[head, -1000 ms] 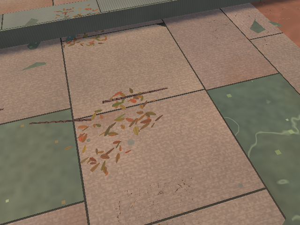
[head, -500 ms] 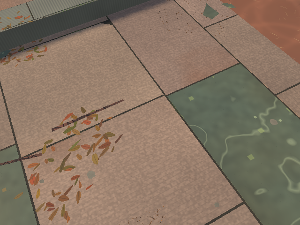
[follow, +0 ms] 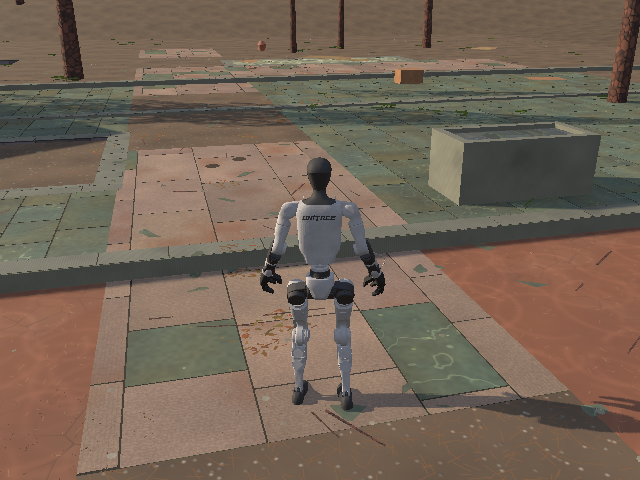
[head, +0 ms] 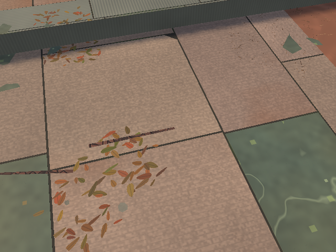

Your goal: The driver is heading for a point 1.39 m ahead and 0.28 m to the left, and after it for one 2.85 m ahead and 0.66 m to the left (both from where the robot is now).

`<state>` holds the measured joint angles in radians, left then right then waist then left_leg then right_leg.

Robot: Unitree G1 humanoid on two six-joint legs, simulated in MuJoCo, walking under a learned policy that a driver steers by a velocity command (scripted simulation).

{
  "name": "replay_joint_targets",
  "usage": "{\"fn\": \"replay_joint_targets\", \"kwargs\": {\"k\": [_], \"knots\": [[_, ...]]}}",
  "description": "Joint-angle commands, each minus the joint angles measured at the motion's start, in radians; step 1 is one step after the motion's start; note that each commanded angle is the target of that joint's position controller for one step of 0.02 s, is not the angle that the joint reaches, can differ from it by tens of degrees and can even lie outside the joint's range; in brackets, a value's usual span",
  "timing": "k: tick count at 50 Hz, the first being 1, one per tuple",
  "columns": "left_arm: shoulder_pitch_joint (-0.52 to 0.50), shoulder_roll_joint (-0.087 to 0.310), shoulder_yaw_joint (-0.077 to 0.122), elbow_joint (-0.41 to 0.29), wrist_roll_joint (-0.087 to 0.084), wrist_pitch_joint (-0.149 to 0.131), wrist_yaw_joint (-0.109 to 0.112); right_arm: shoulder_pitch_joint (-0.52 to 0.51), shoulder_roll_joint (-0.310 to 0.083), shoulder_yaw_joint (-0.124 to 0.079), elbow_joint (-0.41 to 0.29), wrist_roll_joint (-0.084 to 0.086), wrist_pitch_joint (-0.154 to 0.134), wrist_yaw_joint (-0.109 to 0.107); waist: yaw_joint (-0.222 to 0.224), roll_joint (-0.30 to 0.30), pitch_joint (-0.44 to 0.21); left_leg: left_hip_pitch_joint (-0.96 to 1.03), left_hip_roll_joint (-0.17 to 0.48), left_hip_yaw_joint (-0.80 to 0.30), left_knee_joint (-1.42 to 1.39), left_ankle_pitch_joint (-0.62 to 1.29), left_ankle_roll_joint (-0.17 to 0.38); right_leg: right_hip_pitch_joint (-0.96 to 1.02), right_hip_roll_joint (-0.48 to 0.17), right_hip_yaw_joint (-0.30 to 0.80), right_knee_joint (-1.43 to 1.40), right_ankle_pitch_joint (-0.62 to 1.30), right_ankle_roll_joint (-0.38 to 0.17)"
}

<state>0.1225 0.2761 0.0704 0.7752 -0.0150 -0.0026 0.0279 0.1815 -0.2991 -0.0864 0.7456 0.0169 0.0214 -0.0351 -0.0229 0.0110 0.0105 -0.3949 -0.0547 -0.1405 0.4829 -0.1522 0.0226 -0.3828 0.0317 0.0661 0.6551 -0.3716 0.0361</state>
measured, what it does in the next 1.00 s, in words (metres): walks ahead, turning left: right foot, then left foot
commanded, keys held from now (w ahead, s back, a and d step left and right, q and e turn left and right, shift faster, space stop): w+q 0.40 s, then w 0.60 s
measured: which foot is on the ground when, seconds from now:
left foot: down 0.00-0.04, up 0.06-0.50, down 0.52-1.00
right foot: up 0.00-0.02, down 0.04-0.52, up 0.54-1.00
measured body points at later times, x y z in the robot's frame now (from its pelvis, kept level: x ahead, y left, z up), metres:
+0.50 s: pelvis +0.15 +0.06 -0.02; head +0.19 +0.06 +0.43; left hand +0.04 +0.32 -0.14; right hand +0.46 -0.08 -0.09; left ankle +0.23 +0.20 -0.73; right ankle +0.01 -0.13 -0.74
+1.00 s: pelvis +0.41 +0.15 -0.01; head +0.44 +0.16 +0.44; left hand +0.54 +0.45 -0.09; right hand +0.53 -0.11 -0.13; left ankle +0.23 +0.20 -0.74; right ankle +0.62 +0.10 -0.72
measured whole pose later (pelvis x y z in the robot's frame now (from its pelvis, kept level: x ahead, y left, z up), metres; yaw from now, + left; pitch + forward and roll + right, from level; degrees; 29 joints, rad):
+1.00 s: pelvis +0.41 +0.15 -0.01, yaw +21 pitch +3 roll +2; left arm 0.06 0.26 0.03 0.70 -0.01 -0.09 -0.05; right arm 0.38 -0.29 -0.07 0.81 0.02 -0.06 0.00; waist -0.08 -0.03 0.01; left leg 0.06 -0.06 0.00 0.27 -0.38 0.03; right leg -0.59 -0.06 0.00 0.53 0.02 -0.04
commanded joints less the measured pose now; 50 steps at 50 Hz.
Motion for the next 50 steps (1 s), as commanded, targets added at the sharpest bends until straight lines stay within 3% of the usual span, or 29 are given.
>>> {"fn": "replay_joint_targets", "kwargs": {"k": [1,2,3,4,5,6,7,10,16,21,23,24,25,26,27,28,29,30,31,32,34,36,39,42,46,49,50], "knots": [[0.109,0.087,0.032,-0.031,-0.005,-0.037,-0.013,-0.058,-0.14,-0.03,-0.088,0.005,-0.006,-0.009,0.081,0.169,-0.109,-0.061,0.143,-0.257,-0.181,-0.461,0.121,0.248,0.016,-0.059,-0.219,0.096,-0.042],[0.198,0.131,0.046,-0.011,0.004,-0.044,-0.006,-0.073,-0.099,-0.018,-0.103,0.004,-0.008,-0.008,0.115,0.089,-0.107,-0.206,0.089,-0.201,-0.042,-0.489,0.062,0.393,-0.108,0.045,-0.296,0.021,-0.085],[0.255,0.217,0.064,-0.003,0.028,-0.046,-0.001,-0.08,-0.009,0.003,-0.133,0.01,-0.018,0.0,0.107,-0.172,-0.111,-0.393,-0.041,-0.002,0.283,-0.447,0.013,0.465,-0.351,0.376,-0.413,-0.255,-0.179],[0.202,0.246,0.068,-0.023,0.066,-0.062,-0.013,-0.11,-0.066,-0.008,-0.176,0.01,-0.041,0.009,0.081,-0.242,-0.016,-0.503,0.012,-0.035,0.447,-0.377,0.018,0.34,-0.465,0.617,-0.505,-0.399,-0.276],[0.128,0.187,0.055,-0.048,0.05,-0.074,-0.006,-0.088,-0.122,-0.025,-0.16,0.009,-0.048,0.017,0.042,-0.193,0.037,-0.521,0.048,-0.055,0.531,-0.286,0.019,0.315,-0.434,0.538,-0.505,-0.384,-0.265],[0.091,0.143,0.043,-0.054,0.026,-0.08,0.001,-0.044,-0.137,-0.033,-0.131,0.003,-0.048,0.023,0.024,-0.173,0.044,-0.52,0.058,-0.04,0.564,-0.212,0.006,0.327,-0.375,0.421,-0.501,-0.293,-0.22],[0.087,0.127,0.038,-0.058,0.015,-0.082,0.005,-0.023,-0.127,-0.033,-0.113,-0.003,-0.049,0.025,0.024,-0.157,0.033,-0.51,0.07,-0.02,0.591,-0.158,-0.009,0.345,-0.335,0.328,-0.498,-0.197,-0.185],[0.168,0.109,0.03,-0.032,0.026,-0.095,0.005,-0.056,-0.065,-0.017,-0.124,0.002,-0.056,0.041,0.063,-0.122,0.038,-0.496,0.094,0.024,0.657,-0.018,-0.037,0.339,-0.29,0.126,-0.508,0.057,-0.168],[0.24,0.149,0.04,-0.013,0.023,-0.089,-0.001,-0.18,-0.024,0.003,-0.202,0.008,-0.058,0.069,0.12,-0.132,0.07,-0.444,0.127,0.098,0.413,0.094,-0.063,0.363,-0.292,-0.063,-0.515,0.231,-0.177],[0.283,0.185,0.053,0.016,-0.004,-0.074,-0.01,-0.251,-0.009,0.016,-0.246,0.014,-0.061,0.1,0.134,-0.121,0.111,-0.328,0.116,0.184,0.223,0.001,-0.001,0.399,-0.332,-0.142,-0.483,0.312,-0.166],[0.285,0.203,0.056,0.029,-0.014,-0.066,-0.015,-0.215,-0.029,0.007,-0.248,0.01,-0.063,0.104,0.089,-0.141,0.082,-0.186,0.062,0.227,0.162,-0.081,0.05,0.405,-0.344,-0.171,-0.403,0.612,-0.16],[0.278,0.219,0.058,0.035,-0.016,-0.063,-0.014,-0.129,-0.058,-0.011,-0.229,0.009,-0.064,0.102,0.027,-0.148,0.02,-0.041,0.018,0.252,0.118,-0.076,0.08,0.402,-0.335,-0.206,-0.284,0.851,-0.147],[0.276,0.214,0.052,0.038,-0.017,-0.061,-0.009,0.044,-0.104,-0.041,-0.178,0.011,-0.063,0.094,-0.067,-0.124,-0.082,0.213,-0.028,0.268,0.051,0.005,0.116,0.343,-0.303,-0.254,-0.089,0.981,-0.123],[0.275,0.187,0.038,0.021,-0.002,-0.071,-0.006,0.209,-0.169,-0.069,-0.139,0.01,-0.054,0.074,-0.145,-0.075,-0.186,0.531,0.051,0.129,0.083,0.036,0.15,0.112,-0.272,-0.262,0.17,0.77,-0.081],[0.355,0.039,-0.013,-0.042,0.031,-0.093,-0.019,0.238,-0.296,-0.081,-0.127,0.005,-0.059,0.063,-0.051,0.245,-0.325,0.847,0.372,-0.453,-0.004,-0.131,0.321,-0.302,-0.101,-0.211,0.571,-0.131,-0.013],[0.277,0.113,0.001,-0.029,-0.008,-0.126,-0.026,0.287,-0.222,-0.056,-0.137,-0.005,-0.068,0.062,-0.117,0.156,-0.451,0.842,0.439,-0.666,-0.15,-0.171,0.354,-0.364,-0.067,0.01,0.716,-0.215,-0.022],[0.177,0.16,0.017,-0.064,-0.043,-0.134,-0.029,0.238,-0.174,-0.038,-0.115,-0.013,-0.079,0.068,-0.116,0.13,-0.291,0.747,0.399,-0.48,-0.154,-0.065,0.303,-0.453,-0.107,0.006,0.742,-0.132,-0.036],[0.147,0.145,0.009,-0.071,-0.032,-0.138,-0.023,0.177,-0.145,-0.028,-0.113,-0.004,-0.084,0.067,-0.078,0.089,-0.194,0.592,0.357,-0.343,-0.152,0.026,0.273,-0.436,-0.151,-0.007,0.683,-0.048,-0.049],[0.138,0.143,0.012,-0.062,-0.004,-0.135,-0.017,0.109,-0.11,-0.016,-0.115,-0.006,-0.087,0.068,-0.037,0.053,-0.128,0.447,0.317,-0.247,-0.169,0.106,0.252,-0.384,-0.18,-0.012,0.617,0.012,-0.048],[0.168,0.142,0.017,-0.054,0.003,-0.122,-0.019,0.066,-0.08,-0.005,-0.122,-0.017,-0.092,0.069,0.008,0.069,-0.101,0.343,0.284,-0.181,-0.201,0.164,0.243,-0.309,-0.201,-0.001,0.578,0.057,-0.051],[0.211,0.109,0.012,-0.039,0.002,-0.096,-0.025,0.038,-0.077,-0.006,-0.115,-0.018,-0.107,0.068,0.048,0.067,-0.083,0.254,0.272,-0.134,-0.269,0.192,0.257,-0.25,-0.205,-0.006,0.526,0.096,-0.039],[0.182,0.089,0.007,-0.046,0.011,-0.078,-0.023,0.042,-0.094,-0.009,-0.092,-0.014,-0.12,0.064,0.058,0.044,-0.037,0.204,0.266,-0.075,-0.311,0.241,0.26,-0.273,-0.204,-0.014,0.45,0.153,-0.018],[0.078,0.071,-0.004,-0.077,0.02,-0.08,-0.027,0.076,-0.101,-0.008,-0.061,-0.012,-0.119,0.051,0.031,0.033,0.009,0.211,0.232,0.006,-0.328,0.279,0.232,-0.314,-0.193,-0.022,0.258,0.334,-0.003],[-0.04,0.048,-0.018,-0.101,0.01,-0.094,-0.045,0.121,-0.121,-0.01,-0.037,-0.007,-0.112,0.041,-0.018,0.035,0.041,0.211,0.208,0.058,-0.341,0.212,0.196,-0.258,-0.148,-0.059,0.037,0.497,-0.015],[-0.146,0.064,-0.018,-0.144,0.0,-0.103,-0.069,0.195,-0.146,-0.017,0.006,0.005,-0.1,0.039,-0.055,0.04,0.07,0.343,0.269,0.028,-0.299,0.177,0.188,-0.283,-0.117,-0.053,-0.091,0.477,-0.047],[-0.132,0.091,-0.009,-0.156,0.003,-0.106,-0.08,0.201,-0.161,-0.024,0.024,0.007,-0.085,0.032,-0.026,0.061,0.047,0.448,0.304,0.015,-0.218,0.322,0.158,-0.244,-0.091,-0.062,-0.138,0.353,-0.088],[-0.085,0.109,-0.001,-0.148,0.005,-0.106,-0.079,0.19,-0.17,-0.025,0.025,0.006,-0.08,0.029,0.003,0.078,0.011,0.464,0.294,0.024,-0.153,0.48,0.145,-0.164,-0.062,-0.087,-0.143,0.308,-0.106]]}}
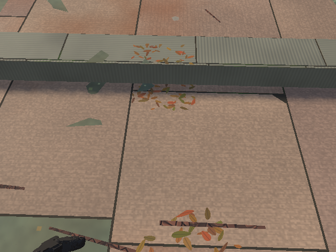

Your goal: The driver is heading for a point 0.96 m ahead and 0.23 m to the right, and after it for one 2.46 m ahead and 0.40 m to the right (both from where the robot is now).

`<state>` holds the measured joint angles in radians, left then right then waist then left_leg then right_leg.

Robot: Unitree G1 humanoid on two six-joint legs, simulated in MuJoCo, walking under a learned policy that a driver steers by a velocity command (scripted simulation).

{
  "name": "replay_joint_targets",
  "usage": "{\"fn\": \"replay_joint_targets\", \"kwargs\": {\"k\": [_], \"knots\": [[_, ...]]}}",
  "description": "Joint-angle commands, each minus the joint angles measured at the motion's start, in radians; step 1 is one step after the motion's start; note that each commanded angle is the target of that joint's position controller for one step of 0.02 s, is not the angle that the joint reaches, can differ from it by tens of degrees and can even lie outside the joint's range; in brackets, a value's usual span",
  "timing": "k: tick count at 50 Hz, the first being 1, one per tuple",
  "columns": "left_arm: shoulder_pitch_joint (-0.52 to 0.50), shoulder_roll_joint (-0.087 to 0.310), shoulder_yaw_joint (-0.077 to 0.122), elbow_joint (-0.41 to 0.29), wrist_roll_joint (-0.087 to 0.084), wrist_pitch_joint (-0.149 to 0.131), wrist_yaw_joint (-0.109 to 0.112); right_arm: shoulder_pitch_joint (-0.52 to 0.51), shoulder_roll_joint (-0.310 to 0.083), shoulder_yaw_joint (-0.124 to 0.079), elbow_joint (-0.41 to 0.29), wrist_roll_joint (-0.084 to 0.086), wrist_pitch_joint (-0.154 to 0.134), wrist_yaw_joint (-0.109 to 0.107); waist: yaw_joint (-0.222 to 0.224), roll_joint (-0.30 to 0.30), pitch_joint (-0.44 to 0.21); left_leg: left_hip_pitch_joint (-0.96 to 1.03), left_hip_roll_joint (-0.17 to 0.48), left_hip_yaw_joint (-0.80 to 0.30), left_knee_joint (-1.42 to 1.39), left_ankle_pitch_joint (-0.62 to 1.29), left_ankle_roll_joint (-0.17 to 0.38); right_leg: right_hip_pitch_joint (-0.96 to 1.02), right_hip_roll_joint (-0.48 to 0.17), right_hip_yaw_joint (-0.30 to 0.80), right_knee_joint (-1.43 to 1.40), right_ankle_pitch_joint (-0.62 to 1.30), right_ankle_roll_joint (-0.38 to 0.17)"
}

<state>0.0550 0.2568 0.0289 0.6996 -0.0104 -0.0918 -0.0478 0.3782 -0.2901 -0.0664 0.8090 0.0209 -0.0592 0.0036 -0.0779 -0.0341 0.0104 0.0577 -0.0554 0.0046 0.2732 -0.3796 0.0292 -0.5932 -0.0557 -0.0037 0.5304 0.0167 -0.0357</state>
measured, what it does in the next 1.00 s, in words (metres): walks ahead: right foot, then left foot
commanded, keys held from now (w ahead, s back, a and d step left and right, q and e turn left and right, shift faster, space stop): w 0.44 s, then no key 0.18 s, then e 0.38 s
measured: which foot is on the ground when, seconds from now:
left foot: down 0.00-0.06, up 0.08-0.54, down 0.56-1.00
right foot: up 0.00-0.02, down 0.04-0.58, up 0.60-1.00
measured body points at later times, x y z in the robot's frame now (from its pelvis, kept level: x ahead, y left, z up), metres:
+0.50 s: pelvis +0.28 -0.01 +0.01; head +0.31 -0.01 +0.46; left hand +0.29 +0.28 -0.12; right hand +0.49 -0.24 -0.08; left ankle +0.45 +0.13 -0.70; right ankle +0.17 -0.12 -0.73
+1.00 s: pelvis +0.41 +0.01 +0.01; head +0.44 -0.01 +0.46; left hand +0.58 +0.27 -0.09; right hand +0.52 -0.28 -0.11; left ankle +0.45 +0.12 -0.73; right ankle +0.42 -0.11 -0.71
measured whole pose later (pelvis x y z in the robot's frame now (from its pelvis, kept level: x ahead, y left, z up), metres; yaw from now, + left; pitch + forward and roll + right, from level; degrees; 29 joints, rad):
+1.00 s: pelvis +0.41 +0.01 +0.01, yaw -9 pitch +1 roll +2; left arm 0.19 0.29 0.07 0.76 -0.01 0.05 0.01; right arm 0.10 -0.27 -0.06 0.83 0.00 0.00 -0.03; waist 0.00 0.00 0.04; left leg -0.25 0.04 0.20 0.41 -0.18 0.02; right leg -0.42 -0.08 -0.03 0.74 -0.33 0.03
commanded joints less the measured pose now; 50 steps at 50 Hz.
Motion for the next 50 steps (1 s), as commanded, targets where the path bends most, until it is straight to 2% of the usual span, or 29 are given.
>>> {"fn": "replay_joint_targets", "kwargs": {"k": [1,2,3,4,5,6,7,8,10,13,18,22,23,25,26,27,28,29,30,31,32,33,34,36,37,39,44,48,50], "knots": [[0.095,0.157,0.059,-0.043,0.003,-0.017,0.003,-0.023,-0.177,-0.042,-0.039,-0.001,0.007,-0.011,0.124,0.121,-0.063,-0.001,0.256,-0.087,0.199,0.872,0.117,0.209,0.063,-0.054,-0.042,-0.074,-0.062],[0.258,0.209,0.079,-0.005,0.009,-0.015,0.012,-0.02,-0.144,-0.026,-0.048,-0.011,0.009,-0.015,0.192,0.098,-0.19,-0.125,0.204,-0.048,0.421,0.812,0.082,0.485,0.008,-0.005,0.001,-0.018,-0.108],[0.377,0.309,0.102,0.009,0.029,-0.012,0.018,0.106,-0.046,0.005,-0.075,-0.016,-0.007,-0.01,0.169,-0.104,-0.37,-0.525,0.065,-0.001,0.839,0.429,0.005,0.915,-0.263,0.423,0.0,-0.138,-0.266],[0.422,0.248,0.086,0.028,0.007,-0.008,0.014,0.092,-0.048,0.012,-0.057,-0.013,-0.026,-0.004,0.19,-0.231,-0.462,-0.704,-0.022,-0.111,1.02,-0.181,-0.01,1.015,-0.341,0.75,-0.177,-0.271,-0.318],[0.364,0.198,0.067,0.022,-0.003,-0.004,0.017,0.004,-0.133,-0.011,-0.082,0.013,-0.039,0.005,0.198,-0.15,-0.314,-0.818,0.044,-0.146,1.099,-0.158,0.001,0.923,-0.314,0.651,-0.21,-0.391,-0.265],[0.293,0.175,0.059,0.009,0.0,0.002,0.022,-0.08,-0.137,-0.007,-0.108,0.022,-0.045,0.007,0.179,-0.073,-0.19,-0.836,0.098,-0.104,1.071,-0.075,0.01,0.77,-0.279,0.517,-0.229,-0.375,-0.231],[0.231,0.153,0.051,0.006,0.009,0.004,0.021,-0.125,-0.126,-0.006,-0.119,0.006,-0.045,0.005,0.145,-0.012,-0.094,-0.811,0.139,-0.082,0.992,-0.003,0.011,0.608,-0.241,0.422,-0.265,-0.301,-0.217],[0.191,0.126,0.041,-0.001,0.02,-0.002,0.02,-0.115,-0.122,-0.013,-0.114,-0.005,-0.035,0.002,0.106,-0.025,-0.061,-0.745,0.174,-0.09,0.929,0.048,0.009,0.505,-0.208,0.358,-0.298,-0.231,-0.205],[0.165,0.122,0.041,0.003,0.019,-0.013,0.017,-0.057,-0.086,-0.008,-0.092,-0.007,-0.012,-0.001,0.066,-0.052,-0.05,-0.663,0.187,-0.08,0.882,0.09,-0.007,0.405,-0.176,0.283,-0.353,-0.161,-0.215],[0.182,0.151,0.051,0.029,0.013,-0.023,0.025,-0.109,-0.067,-0.002,-0.107,-0.017,0.001,-0.01,0.062,-0.03,-0.008,-0.707,0.202,-0.069,0.761,0.195,-0.041,0.373,-0.165,0.19,-0.402,-0.06,-0.227],[0.243,0.178,0.058,0.064,0.001,-0.008,0.041,-0.274,-0.032,0.012,-0.14,-0.015,-0.017,0.003,0.122,-0.016,0.025,-0.689,0.171,-0.031,0.431,0.453,-0.053,0.424,-0.119,0.07,-0.408,-0.018,-0.178],[0.316,0.197,0.064,0.104,-0.009,0.011,0.042,-0.381,-0.037,0.013,-0.174,-0.004,-0.027,0.024,0.165,-0.023,0.051,-0.689,0.142,-0.019,0.303,0.454,-0.039,0.526,-0.163,0.082,-0.368,-0.044,-0.17],[0.316,0.196,0.065,0.111,-0.008,0.018,0.045,-0.392,-0.042,0.012,-0.181,-0.006,-0.031,0.029,0.161,-0.025,0.061,-0.691,0.133,-0.022,0.273,0.43,-0.026,0.557,-0.173,0.085,-0.336,0.017,-0.16],[0.305,0.202,0.068,0.121,-0.007,0.034,0.053,-0.363,-0.061,0.003,-0.18,-0.017,-0.039,0.038,0.132,-0.046,0.032,-0.633,0.108,-0.018,0.228,0.38,0.002,0.612,-0.181,0.087,-0.246,0.188,-0.128],[0.284,0.208,0.069,0.12,-0.007,0.039,0.057,-0.305,-0.078,-0.005,-0.164,-0.024,-0.043,0.038,0.095,-0.056,-0.009,-0.546,0.083,-0.001,0.202,0.388,0.019,0.622,-0.166,0.076,-0.172,0.306,-0.105],[0.265,0.197,0.064,0.115,-0.008,0.043,0.06,-0.192,-0.107,-0.022,-0.125,-0.034,-0.047,0.034,0.037,-0.044,-0.082,-0.383,0.052,0.028,0.165,0.46,0.043,0.604,-0.118,0.049,-0.041,0.409,-0.074],[0.281,0.155,0.048,0.101,0.008,0.04,0.063,-0.082,-0.17,-0.038,-0.101,-0.046,-0.049,0.026,0.003,0.016,-0.198,-0.148,0.147,-0.042,0.208,0.779,0.083,0.498,-0.054,0.007,0.152,0.262,-0.024],[0.407,0.062,0.015,0.094,0.032,0.026,0.055,-0.014,-0.237,-0.046,-0.099,-0.067,-0.038,0.016,0.037,0.246,-0.355,0.254,0.421,-0.366,0.284,1.087,0.248,0.14,0.074,-0.018,0.524,-0.314,0.055],[0.463,0.086,0.015,0.131,0.012,0.02,0.049,0.023,-0.187,-0.035,-0.087,-0.043,-0.023,0.02,0.018,0.3,-0.488,0.312,0.493,-0.549,0.223,1.047,0.332,0.043,0.122,0.113,0.704,-0.718,0.076],[0.392,0.173,0.04,0.128,-0.016,0.023,0.047,-0.021,-0.155,-0.026,-0.092,-0.028,-0.013,0.022,0.002,0.196,-0.391,0.201,0.443,-0.448,0.185,0.911,0.293,-0.009,0.073,0.145,0.768,-0.69,0.072],[0.31,0.167,0.039,0.107,-0.024,0.033,0.052,-0.101,-0.125,-0.016,-0.1,-0.025,-0.009,0.02,0.022,0.142,-0.267,0.075,0.404,-0.345,0.155,0.821,0.252,-0.051,0.031,0.109,0.74,-0.636,0.07],[0.269,0.156,0.041,0.105,-0.014,0.049,0.06,-0.17,-0.086,-0.003,-0.101,-0.028,-0.01,0.02,0.048,0.091,-0.18,-0.067,0.366,-0.268,0.112,0.769,0.228,-0.031,-0.003,0.095,0.676,-0.58,0.077],[0.272,0.145,0.045,0.107,-0.007,0.07,0.068,-0.22,-0.062,0.005,-0.099,-0.037,-0.013,0.019,0.085,0.109,-0.143,-0.194,0.343,-0.211,0.071,0.717,0.207,0.052,-0.036,0.102,0.606,-0.526,0.08],[0.32,0.111,0.044,0.121,-0.004,0.104,0.082,-0.279,-0.063,0.002,-0.086,-0.058,-0.021,0.018,0.127,0.162,-0.12,-0.348,0.309,-0.117,0.008,0.685,0.206,0.191,-0.029,0.075,0.529,-0.446,0.097],[0.318,0.11,0.046,0.114,-0.002,0.111,0.089,-0.296,-0.082,-0.004,-0.082,-0.06,-0.022,0.012,0.133,0.172,-0.112,-0.368,0.31,-0.089,-0.004,0.688,0.214,0.2,-0.023,0.06,0.499,-0.428,0.103],[0.281,0.113,0.049,0.089,0.004,0.118,0.093,-0.297,-0.117,-0.017,-0.07,-0.049,-0.014,-0.005,0.123,0.162,-0.114,-0.345,0.329,-0.06,-0.019,0.644,0.223,0.174,-0.031,0.05,0.447,-0.373,0.102],[0.175,0.116,0.058,0.032,-0.001,0.134,0.079,-0.292,-0.133,-0.026,-0.047,-0.037,0.025,-0.037,0.08,0.139,-0.08,-0.294,0.36,-0.03,-0.063,0.338,0.218,0.138,-0.05,0.024,0.343,-0.314,0.088],[0.132,0.114,0.065,-0.005,-0.001,0.137,0.06,-0.281,-0.152,-0.035,-0.032,-0.026,0.054,-0.038,0.064,0.137,-0.069,-0.211,0.388,-0.01,-0.011,0.374,0.202,0.154,-0.029,-0.02,0.237,-0.367,0.068],[0.153,0.109,0.069,-0.01,-0.002,0.136,0.046,-0.296,-0.163,-0.041,-0.029,-0.012,0.066,-0.039,0.086,0.143,-0.077,-0.181,0.386,0.013,0.056,0.429,0.169,0.212,-0.007,-0.053,0.118,-0.331,0.043]]}}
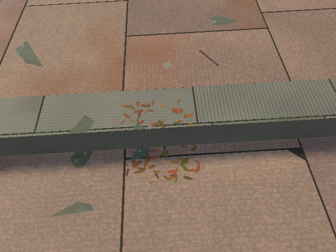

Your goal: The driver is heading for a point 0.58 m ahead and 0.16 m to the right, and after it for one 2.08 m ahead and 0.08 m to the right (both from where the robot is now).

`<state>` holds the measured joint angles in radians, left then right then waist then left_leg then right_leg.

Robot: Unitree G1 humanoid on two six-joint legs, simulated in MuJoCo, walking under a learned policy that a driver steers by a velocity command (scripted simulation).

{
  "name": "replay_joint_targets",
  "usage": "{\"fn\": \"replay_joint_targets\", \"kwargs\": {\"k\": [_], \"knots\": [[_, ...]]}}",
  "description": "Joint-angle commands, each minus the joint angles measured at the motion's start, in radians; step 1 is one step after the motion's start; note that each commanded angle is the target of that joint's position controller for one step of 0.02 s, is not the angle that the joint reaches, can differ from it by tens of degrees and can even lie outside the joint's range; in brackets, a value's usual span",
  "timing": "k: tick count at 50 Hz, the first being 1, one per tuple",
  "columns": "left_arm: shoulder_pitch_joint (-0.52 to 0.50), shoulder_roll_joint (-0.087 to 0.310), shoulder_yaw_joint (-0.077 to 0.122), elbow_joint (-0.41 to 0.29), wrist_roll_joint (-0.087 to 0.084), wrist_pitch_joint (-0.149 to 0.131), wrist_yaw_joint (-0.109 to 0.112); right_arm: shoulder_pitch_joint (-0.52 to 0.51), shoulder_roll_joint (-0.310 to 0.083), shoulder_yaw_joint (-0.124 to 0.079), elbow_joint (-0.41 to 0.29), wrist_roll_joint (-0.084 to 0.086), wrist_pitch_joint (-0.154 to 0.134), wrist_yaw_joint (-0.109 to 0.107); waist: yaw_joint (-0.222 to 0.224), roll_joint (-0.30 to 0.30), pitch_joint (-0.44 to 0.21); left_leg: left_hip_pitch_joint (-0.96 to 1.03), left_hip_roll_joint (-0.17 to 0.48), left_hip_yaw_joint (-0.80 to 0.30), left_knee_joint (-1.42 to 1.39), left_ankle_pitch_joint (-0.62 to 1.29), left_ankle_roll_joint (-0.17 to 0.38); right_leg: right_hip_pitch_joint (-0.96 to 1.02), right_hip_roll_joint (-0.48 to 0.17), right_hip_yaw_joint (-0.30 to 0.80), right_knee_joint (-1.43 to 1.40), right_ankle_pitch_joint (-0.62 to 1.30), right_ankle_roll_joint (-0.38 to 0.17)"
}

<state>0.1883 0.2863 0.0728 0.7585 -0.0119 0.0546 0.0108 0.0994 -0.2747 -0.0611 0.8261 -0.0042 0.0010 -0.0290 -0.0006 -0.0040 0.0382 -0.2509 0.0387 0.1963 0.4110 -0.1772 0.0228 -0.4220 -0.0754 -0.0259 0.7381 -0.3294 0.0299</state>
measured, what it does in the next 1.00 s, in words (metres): walks ahead, turning right: right foot, then left foot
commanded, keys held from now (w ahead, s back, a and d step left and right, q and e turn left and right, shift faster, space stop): e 0.28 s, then w+e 0.16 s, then w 0.56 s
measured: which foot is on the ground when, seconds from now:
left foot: down 0.00-0.06, up 0.08-0.48, down 0.50-0.94, up 0.96-1.00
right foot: up 0.00-0.02, down 0.04-0.50, up 0.52-0.90, down 0.92-1.00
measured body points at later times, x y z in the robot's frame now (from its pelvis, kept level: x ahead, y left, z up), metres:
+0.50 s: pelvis +0.05 -0.01 +0.00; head +0.07 -0.02 +0.45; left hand +0.26 +0.23 -0.10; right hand +0.12 -0.33 -0.10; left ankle +0.09 +0.11 -0.74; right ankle +0.02 -0.12 -0.74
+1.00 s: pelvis +0.22 -0.13 -0.01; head +0.25 -0.15 +0.44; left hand +0.51 +0.02 -0.08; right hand +0.11 -0.39 -0.15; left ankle +0.14 +0.08 -0.66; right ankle +0.25 -0.24 -0.74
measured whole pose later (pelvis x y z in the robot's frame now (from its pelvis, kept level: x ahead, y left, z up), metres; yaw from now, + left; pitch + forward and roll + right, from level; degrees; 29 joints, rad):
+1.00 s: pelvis +0.22 -0.13 -0.01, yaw -21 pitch +2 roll +0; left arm 0.10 0.27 0.05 0.63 -0.01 -0.07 -0.02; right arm 0.39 -0.30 -0.05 0.91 0.03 -0.07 0.01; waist -0.06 0.01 0.04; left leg -0.25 0.05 -0.04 1.02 -0.45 0.01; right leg -0.42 0.01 -0.03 0.57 -0.19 -0.05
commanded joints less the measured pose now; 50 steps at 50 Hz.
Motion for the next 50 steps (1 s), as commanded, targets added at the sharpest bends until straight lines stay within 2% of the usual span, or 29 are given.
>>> {"fn": "replay_joint_targets", "kwargs": {"k": [1,2,3,4,5,6,7,8,10,14,18,21,24,25,26,27,28,29,30,33,37,41,43,45,46,47,48,49,50], "knots": [[0.048,0.079,0.029,-0.061,0.0,-0.012,-0.018,-0.024,-0.176,-0.047,-0.043,0.024,0.011,-0.008,0.03,0.109,-0.11,0.118,0.274,-0.152,-0.028,0.22,0.141,0.103,0.035,-0.053,-0.193,0.094,-0.044],[0.074,0.107,0.04,-0.056,0.006,-0.014,-0.015,0.02,-0.153,-0.044,-0.024,0.028,0.015,-0.007,0.034,0.072,-0.112,0.084,0.231,-0.115,0.056,0.15,0.079,0.182,0.047,-0.023,-0.295,0.212,-0.077],[0.1,0.203,0.067,-0.062,0.01,-0.016,0.0,0.039,-0.105,-0.033,-0.027,0.004,0.013,-0.001,0.015,-0.129,-0.114,-0.068,0.131,-0.02,0.288,-0.022,-0.013,0.304,-0.095,0.194,-0.374,0.51,-0.143],[0.102,0.301,0.083,-0.085,0.022,-0.02,0.009,-0.035,-0.072,-0.021,-0.089,-0.029,0.006,0.002,0.016,-0.354,-0.097,-0.374,-0.037,-0.028,0.528,-0.449,-0.1,0.415,-0.3,0.504,-0.374,0.801,-0.339],[0.134,0.25,0.071,-0.09,0.044,-0.041,0.001,-0.1,-0.11,-0.031,-0.1,-0.022,0.0,0.0,0.076,-0.217,-0.175,-0.414,-0.046,-0.195,0.701,-0.511,-0.094,0.41,-0.308,0.515,-0.386,0.76,-0.407],[0.096,0.23,0.065,-0.093,0.041,-0.06,0.0,-0.097,-0.125,-0.039,-0.093,0.004,0.001,0.002,0.049,-0.156,-0.163,-0.429,-0.027,-0.237,0.751,-0.434,-0.077,0.402,-0.255,0.429,-0.384,0.712,-0.36],[0.035,0.21,0.063,-0.103,0.021,-0.067,0.006,-0.068,-0.123,-0.043,-0.071,0.01,0.003,-0.005,0.018,-0.106,-0.152,-0.441,-0.012,-0.251,0.74,-0.351,-0.071,0.392,-0.202,0.365,-0.373,0.649,-0.3],[-0.005,0.18,0.052,-0.112,0.001,-0.065,0.012,-0.062,-0.138,-0.049,-0.062,0.002,0.006,-0.012,0.006,-0.099,-0.14,-0.441,-0.003,-0.259,0.715,-0.299,-0.075,0.374,-0.185,0.341,-0.373,0.624,-0.268],[-0.018,0.167,0.044,-0.123,0.004,-0.056,0.022,-0.053,-0.129,-0.05,-0.061,-0.001,0.005,-0.013,-0.01,-0.11,-0.154,-0.371,-0.025,-0.253,0.711,-0.227,-0.087,0.326,-0.149,0.313,-0.374,0.654,-0.262],[0.005,0.186,0.052,-0.13,0.001,-0.046,0.034,-0.073,-0.097,-0.039,-0.068,0.008,-0.001,-0.01,0.009,-0.115,-0.155,-0.341,-0.046,-0.264,0.513,-0.173,-0.106,0.355,-0.128,0.334,-0.366,0.587,-0.26],[0.013,0.192,0.053,-0.134,-0.005,-0.043,0.031,-0.107,-0.107,-0.037,-0.081,0.018,-0.017,0.017,0.038,-0.165,-0.104,-0.251,-0.058,-0.259,0.315,-0.152,-0.093,0.246,-0.097,0.435,-0.464,-0.077,-0.265],[0.008,0.194,0.051,-0.137,-0.002,-0.049,0.021,-0.087,-0.125,-0.044,-0.083,0.027,-0.052,0.034,0.031,-0.175,-0.079,-0.149,-0.073,-0.253,0.195,-0.181,-0.064,0.189,-0.084,0.495,-0.464,-0.178,-0.26],[-0.015,0.146,0.03,-0.143,-0.001,-0.049,0.022,0.04,-0.118,-0.049,-0.034,0.028,-0.083,0.042,-0.038,-0.134,-0.088,0.089,-0.055,-0.223,-0.02,-0.044,-0.018,0.094,-0.018,0.474,-0.373,-0.228,-0.202],[-0.015,0.089,0.012,-0.146,0.004,-0.054,0.023,0.13,-0.148,-0.057,-0.01,0.016,-0.09,0.038,-0.066,-0.065,-0.119,0.241,0.055,-0.323,-0.051,-0.092,0.02,-0.019,0.035,0.409,-0.229,-0.261,-0.154],[-0.011,0.014,-0.009,-0.165,0.001,-0.064,0.019,0.217,-0.212,-0.064,0.008,-0.009,-0.089,0.031,-0.067,0.143,-0.131,0.35,0.24,-0.613,-0.154,-0.338,0.113,-0.205,0.169,0.209,0.065,-0.264,-0.085],[-0.045,0.086,0.007,-0.21,-0.014,-0.081,0.02,0.22,-0.259,-0.076,0.015,-0.027,-0.098,0.043,-0.063,0.244,-0.025,0.273,0.367,-0.895,-0.24,-0.523,0.239,-0.381,0.154,0.203,0.225,-0.29,-0.075],[-0.031,0.147,0.023,-0.19,-0.017,-0.091,0.017,0.165,-0.191,-0.059,-0.004,-0.007,-0.104,0.041,-0.046,0.178,0.047,0.242,0.348,-0.84,-0.247,-0.572,0.245,-0.43,0.101,0.232,0.305,-0.204,-0.07],[-0.012,0.154,0.028,-0.167,-0.012,-0.096,0.011,0.14,-0.147,-0.046,-0.009,0.009,-0.105,0.035,-0.033,0.167,0.066,0.246,0.289,-0.739,-0.243,-0.509,0.205,-0.442,0.087,0.222,0.324,-0.126,-0.062],[-0.014,0.142,0.027,-0.159,-0.002,-0.102,0.007,0.138,-0.139,-0.041,-0.011,0.012,-0.103,0.031,-0.03,0.152,0.053,0.259,0.254,-0.669,-0.244,-0.438,0.177,-0.446,0.073,0.198,0.322,-0.067,-0.057],[-0.078,0.086,0.011,-0.177,0.005,-0.124,-0.011,0.183,-0.135,-0.033,0.004,0.008,-0.101,0.023,-0.053,0.126,0.04,0.236,0.201,-0.501,-0.271,-0.164,0.162,-0.402,0.028,0.112,0.252,0.1,-0.029],[-0.176,0.021,-0.018,-0.215,-0.002,-0.133,-0.025,0.23,-0.164,-0.034,0.02,0.02,-0.092,0.021,-0.094,0.13,0.033,0.166,0.156,-0.35,-0.276,0.033,0.153,-0.248,0.02,0.025,0.005,0.213,-0.004],[-0.219,0.044,-0.014,-0.236,-0.015,-0.135,-0.042,0.289,-0.198,-0.037,0.037,0.033,-0.08,0.03,-0.103,0.14,0.045,0.162,0.198,-0.334,-0.257,0.084,0.148,-0.119,0.045,-0.004,-0.146,0.231,-0.026],[-0.188,0.072,-0.003,-0.235,-0.018,-0.135,-0.047,0.287,-0.211,-0.04,0.042,0.039,-0.072,0.031,-0.063,0.151,0.041,0.193,0.228,-0.335,-0.219,0.196,0.133,-0.049,0.058,-0.006,-0.196,0.209,-0.063],[0.006,0.131,0.032,-0.176,-0.011,-0.131,-0.038,0.28,-0.201,-0.034,0.042,0.038,-0.066,0.028,0.054,0.114,-0.078,0.17,0.173,-0.252,0.021,0.518,0.091,0.241,0.103,-0.036,-0.257,0.214,-0.118],[0.173,0.176,0.053,-0.137,-0.007,-0.126,-0.027,0.273,-0.165,-0.018,0.027,0.022,-0.069,0.026,0.134,0.071,-0.195,0.024,0.13,-0.21,0.257,0.449,0.055,0.505,0.024,0.045,-0.229,0.199,-0.158],[0.288,0.287,0.072,-0.122,0.016,-0.119,-0.018,0.334,-0.053,0.018,-0.02,0.002,-0.086,0.028,0.124,-0.206,-0.352,-0.335,-0.01,-0.153,0.67,-0.001,-0.018,0.837,-0.262,0.498,-0.287,0.036,-0.294],[0.304,0.229,0.054,-0.115,0.013,-0.122,-0.024,0.325,-0.093,0.011,-0.01,0.019,-0.108,0.03,0.128,-0.261,-0.42,-0.446,-0.048,-0.291,0.836,-0.373,-0.014,0.813,-0.331,0.796,-0.453,-0.094,-0.352],[0.219,0.175,0.031,-0.116,0.008,-0.128,-0.03,0.254,-0.17,-0.013,-0.033,0.046,-0.116,0.037,0.108,-0.194,-0.245,-0.541,0.017,-0.293,0.897,-0.315,0.001,0.693,-0.297,0.658,-0.465,-0.123,-0.309],[0.157,0.142,0.02,-0.121,0.006,-0.13,-0.032,0.198,-0.165,-0.009,-0.043,0.048,-0.118,0.039,0.084,-0.139,-0.15,-0.531,0.063,-0.266,0.866,-0.225,0.014,0.559,-0.245,0.511,-0.478,-0.059,-0.282]]}}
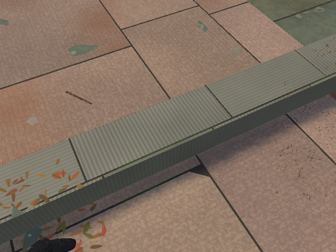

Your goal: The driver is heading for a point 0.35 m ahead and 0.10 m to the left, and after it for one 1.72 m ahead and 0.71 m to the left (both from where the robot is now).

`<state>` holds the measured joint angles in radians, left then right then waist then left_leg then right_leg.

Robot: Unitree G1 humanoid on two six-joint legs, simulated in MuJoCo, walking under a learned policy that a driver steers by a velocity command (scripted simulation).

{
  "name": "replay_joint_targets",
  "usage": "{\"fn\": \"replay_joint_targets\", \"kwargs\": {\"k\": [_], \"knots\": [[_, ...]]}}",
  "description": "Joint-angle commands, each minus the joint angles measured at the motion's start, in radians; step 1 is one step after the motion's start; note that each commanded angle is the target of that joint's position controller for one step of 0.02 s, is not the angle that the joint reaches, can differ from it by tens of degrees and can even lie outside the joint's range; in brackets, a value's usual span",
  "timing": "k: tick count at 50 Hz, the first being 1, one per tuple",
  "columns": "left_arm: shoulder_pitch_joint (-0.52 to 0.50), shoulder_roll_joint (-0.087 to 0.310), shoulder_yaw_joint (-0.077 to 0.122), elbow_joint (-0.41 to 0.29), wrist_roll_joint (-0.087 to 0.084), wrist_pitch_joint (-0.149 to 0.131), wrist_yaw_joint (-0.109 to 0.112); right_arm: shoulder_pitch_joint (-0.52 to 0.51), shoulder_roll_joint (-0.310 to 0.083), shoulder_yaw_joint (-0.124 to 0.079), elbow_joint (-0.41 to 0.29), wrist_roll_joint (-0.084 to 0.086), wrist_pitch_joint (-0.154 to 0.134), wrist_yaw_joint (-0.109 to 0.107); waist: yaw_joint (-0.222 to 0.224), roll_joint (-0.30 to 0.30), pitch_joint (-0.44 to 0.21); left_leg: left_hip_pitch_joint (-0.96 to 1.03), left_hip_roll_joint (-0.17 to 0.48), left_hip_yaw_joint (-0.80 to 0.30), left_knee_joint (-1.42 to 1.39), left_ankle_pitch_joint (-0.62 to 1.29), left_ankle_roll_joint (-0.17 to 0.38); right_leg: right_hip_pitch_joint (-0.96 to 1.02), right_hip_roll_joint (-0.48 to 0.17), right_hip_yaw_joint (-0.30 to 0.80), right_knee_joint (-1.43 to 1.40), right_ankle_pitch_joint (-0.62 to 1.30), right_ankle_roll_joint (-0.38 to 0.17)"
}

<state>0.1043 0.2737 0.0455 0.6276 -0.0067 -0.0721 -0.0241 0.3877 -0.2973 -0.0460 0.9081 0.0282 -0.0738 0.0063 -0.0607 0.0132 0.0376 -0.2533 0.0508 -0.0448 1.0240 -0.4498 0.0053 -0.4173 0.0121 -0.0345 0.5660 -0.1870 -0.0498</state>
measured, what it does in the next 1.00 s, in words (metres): walks ahead, turning left: left foot, then right foot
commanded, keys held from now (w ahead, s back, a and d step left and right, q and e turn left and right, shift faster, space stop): w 0.12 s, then w+q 0.14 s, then q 0.74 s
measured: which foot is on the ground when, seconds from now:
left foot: up 0.00-0.38, down 0.40-0.94, up 0.96-1.00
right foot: down 0.00-0.42, up 0.44-0.92, down 0.94-1.00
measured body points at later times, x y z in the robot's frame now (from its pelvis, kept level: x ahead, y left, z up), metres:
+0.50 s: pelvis +0.25 +0.03 +0.00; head +0.29 +0.05 +0.44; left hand +0.26 +0.30 -0.14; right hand +0.43 -0.21 -0.11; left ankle +0.32 +0.10 -0.73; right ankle +0.13 -0.10 -0.64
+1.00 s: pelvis +0.34 +0.00 +0.01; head +0.38 +0.00 +0.46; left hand +0.37 +0.32 -0.08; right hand +0.59 -0.21 -0.10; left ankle +0.31 +0.10 -0.70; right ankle +0.42 -0.09 -0.73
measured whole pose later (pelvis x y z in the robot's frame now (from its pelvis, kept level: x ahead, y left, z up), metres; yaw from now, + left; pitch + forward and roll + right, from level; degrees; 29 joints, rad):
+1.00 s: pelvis +0.34 +0.00 +0.01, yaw +27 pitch +1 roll +0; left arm 0.10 0.30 0.05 0.77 0.02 -0.03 0.04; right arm 0.18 -0.33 -0.08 0.76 0.02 0.03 -0.04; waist -0.03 0.03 0.05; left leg -0.37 -0.16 -0.21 0.73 -0.44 0.01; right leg -0.27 0.03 0.06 0.46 -0.19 -0.01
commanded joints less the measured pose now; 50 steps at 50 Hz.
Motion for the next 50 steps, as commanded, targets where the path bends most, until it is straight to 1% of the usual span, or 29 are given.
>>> {"fn": "replay_joint_targets", "kwargs": {"k": [1,2,3,4,5,7,11,13,15,18,19,20,21,22,23,24,25,26,28,31,37,41,42,44,46,47,48,49,50], "knots": [[0.186,0.131,0.038,0.009,0.006,-0.005,-0.001,-0.109,-0.123,-0.024,-0.124,0.0,-0.04,0.002,0.113,-0.106,-0.083,-0.496,0.077,-0.014,0.193,0.113,0.027,0.435,-0.285,0.425,-0.336,-0.113,-0.188],[0.149,0.111,0.032,0.007,0.014,-0.011,-0.004,-0.099,-0.116,-0.028,-0.119,-0.011,-0.03,0.001,0.079,-0.117,-0.055,-0.438,0.102,-0.022,0.144,0.161,0.023,0.347,-0.251,0.357,-0.366,-0.028,-0.176],[0.177,0.099,0.02,0.054,0.054,-0.004,0.003,-0.037,-0.044,-0.003,-0.087,-0.103,0.017,0.024,0.034,-0.061,-0.044,-0.309,0.075,0.024,0.099,0.175,0.012,0.229,-0.22,0.261,-0.379,0.121,-0.133],[0.187,0.111,0.024,0.063,0.052,-0.008,0.003,-0.008,-0.025,-0.002,-0.082,-0.102,0.038,0.035,0.02,-0.079,-0.043,-0.274,0.057,0.046,0.092,0.189,0.004,0.195,-0.2,0.211,-0.383,0.212,-0.139],[0.186,0.12,0.027,0.076,0.043,-0.011,0.001,-0.016,-0.03,-0.002,-0.087,-0.088,0.048,0.042,0.012,-0.104,-0.035,-0.285,0.057,0.051,0.068,0.213,-0.001,0.186,-0.191,0.182,-0.395,0.234,-0.145],[0.187,0.119,0.027,0.097,0.032,-0.013,-0.003,-0.092,-0.046,-0.003,-0.113,-0.074,0.055,0.051,0.019,-0.128,0.0,-0.331,0.068,0.05,-0.026,0.29,-0.01,0.182,-0.192,0.15,-0.437,0.181,-0.155],[0.238,0.127,0.03,0.14,0.035,-0.017,0.001,-0.265,-0.037,0.008,-0.158,-0.059,0.048,0.059,0.075,-0.09,0.043,-0.333,0.042,0.036,-0.257,0.424,0.002,0.24,-0.215,0.08,-0.482,0.109,-0.14],[0.263,0.139,0.034,0.164,0.037,-0.021,0.01,-0.315,-0.046,0.007,-0.175,-0.058,0.047,0.062,0.086,-0.08,0.057,-0.331,0.031,0.038,-0.323,0.437,0.021,0.297,-0.242,0.055,-0.488,0.103,-0.128],[0.272,0.13,0.03,0.187,0.035,-0.019,0.02,-0.329,-0.043,0.008,-0.184,-0.065,0.039,0.062,0.084,-0.064,0.069,-0.306,0.013,0.061,-0.385,0.415,0.045,0.358,-0.249,0.007,-0.429,0.293,-0.108],[0.27,0.157,0.035,0.209,0.033,-0.008,0.034,-0.279,-0.053,0.0,-0.181,-0.075,0.026,0.055,0.069,-0.082,0.006,-0.206,-0.063,0.128,-0.447,0.313,0.087,0.46,-0.237,-0.053,-0.2,0.739,-0.068],[0.267,0.166,0.036,0.213,0.03,-0.001,0.039,-0.192,-0.066,-0.008,-0.159,-0.081,0.018,0.049,0.038,-0.075,-0.049,-0.112,-0.104,0.14,-0.506,0.327,0.108,0.471,-0.213,-0.075,-0.042,0.818,-0.05],[0.273,0.168,0.032,0.21,0.025,0.003,0.044,-0.069,-0.095,-0.022,-0.123,-0.095,0.008,0.039,-0.01,-0.036,-0.129,0.054,-0.103,0.11,-0.573,0.448,0.136,0.408,-0.171,-0.108,0.168,0.717,-0.017],[0.302,0.129,0.018,0.17,0.027,0.002,0.047,0.046,-0.196,-0.048,-0.118,-0.096,0.005,0.025,-0.031,0.094,-0.249,0.297,0.135,-0.159,-0.521,0.772,0.195,0.198,-0.11,-0.141,0.483,0.291,0.02],[0.366,0.072,0.009,0.145,0.004,0.01,0.042,0.013,-0.282,-0.075,-0.131,-0.053,0.023,0.018,0.033,0.306,-0.379,0.506,0.352,-0.569,-0.574,1.166,0.39,-0.09,0.096,-0.06,0.789,-0.415,0.059],[0.319,0.128,0.014,0.168,0.037,0.025,0.045,-0.002,-0.235,-0.074,-0.14,-0.009,0.032,0.019,0.011,0.089,-0.369,0.474,0.305,-0.446,-0.572,1.171,0.376,-0.127,0.007,0.079,0.804,-0.367,0.054],[0.25,0.111,0.011,0.156,0.028,0.024,0.04,-0.054,-0.183,-0.06,-0.146,-0.01,0.037,0.012,0.015,0.052,-0.242,0.364,0.263,-0.348,-0.592,1.138,0.361,-0.156,-0.019,0.081,0.784,-0.307,0.057],[0.221,0.098,0.006,0.156,0.03,0.024,0.042,-0.101,-0.126,-0.045,-0.146,-0.019,0.045,0.007,0.041,-0.002,-0.141,0.251,0.21,-0.284,-0.634,1.078,0.316,-0.152,-0.054,0.08,0.703,-0.264,0.062],[0.198,0.099,0.006,0.147,0.043,0.036,0.042,-0.124,-0.102,-0.037,-0.145,-0.014,0.05,0.001,0.06,0.006,-0.098,0.181,0.169,-0.252,-0.66,1.038,0.285,-0.128,-0.073,0.085,0.635,-0.243,0.071],[0.231,0.095,0.004,0.16,0.052,0.066,0.041,-0.136,-0.11,-0.038,-0.145,-0.025,0.056,0.001,0.083,0.025,-0.12,0.114,0.132,-0.219,-0.679,1.02,0.264,-0.049,-0.056,0.071,0.589,-0.214,0.086],[0.21,0.085,0.002,0.151,0.044,0.083,0.044,-0.137,-0.154,-0.053,-0.144,-0.035,0.059,0.003,0.086,0.03,-0.135,0.078,0.106,-0.211,-0.688,0.933,0.255,-0.048,-0.046,0.066,0.509,-0.184,0.101],[0.073,0.1,0.007,0.114,0.037,0.102,0.054,-0.116,-0.166,-0.065,-0.142,-0.045,0.089,-0.005,0.039,0.073,-0.094,0.061,0.078,-0.318,-0.717,0.513,0.222,-0.083,-0.036,0.092,0.346,-0.137,0.111],[0.033,0.103,0.005,0.099,0.024,0.095,0.06,-0.116,-0.17,-0.071,-0.143,-0.054,0.103,-0.005,0.025,0.1,-0.068,0.071,0.073,-0.397,-0.687,0.473,0.215,-0.043,-0.002,0.106,0.233,-0.177,0.099],[-0.057,0.113,0.016,0.061,-0.014,0.057,0.074,-0.212,-0.162,-0.067,-0.199,0.005,0.086,-0.033,0.027,0.086,-0.064,0.059,0.09,-0.483,-0.708,0.394,0.228,-0.04,0.012,0.177,0.149,-0.187,0.118],[-0.012,0.136,0.022,0.076,-0.019,0.026,0.078,-0.233,-0.181,-0.069,-0.2,-0.002,0.085,-0.047,0.053,0.107,-0.096,0.107,0.087,-0.511,-0.678,0.435,0.213,0.036,0.019,0.18,0.013,-0.16,0.125],[0.081,0.15,0.035,0.115,-0.019,0.013,0.067,-0.256,-0.165,-0.063,-0.212,0.004,0.098,-0.051,0.102,0.103,-0.102,0.063,0.022,-0.477,-0.615,0.463,0.156,0.208,0.01,0.138,-0.233,0.027,0.11],[0.097,0.189,0.046,0.119,-0.007,0.016,0.065,-0.212,-0.118,-0.05,-0.212,0.002,0.102,-0.051,0.083,0.024,-0.137,-0.021,-0.042,-0.408,-0.51,0.267,0.102,0.34,-0.11,0.21,-0.267,0.11,0.065],[0.048,0.269,0.059,0.103,0.024,0.032,0.069,-0.153,-0.068,-0.041,-0.23,-0.002,0.098,-0.049,0.015,-0.244,-0.121,-0.229,-0.201,-0.212,-0.324,-0.071,0.035,0.418,-0.315,0.457,-0.273,0.299,-0.078],[0.039,0.216,0.051,0.086,0.052,0.035,0.063,-0.142,-0.16,-0.066,-0.219,-0.008,0.09,-0.048,0.042,-0.246,-0.115,-0.291,-0.197,-0.15,-0.096,-0.206,-0.018,0.363,-0.413,0.549,-0.279,0.397,-0.198],[-0.001,0.172,0.037,0.068,0.043,0.035,0.062,-0.121,-0.211,-0.084,-0.206,-0.009,0.092,-0.046,0.024,-0.169,-0.096,-0.298,-0.146,-0.143,0.029,-0.148,-0.047,0.337,-0.397,0.471,-0.261,0.404,-0.198]]}}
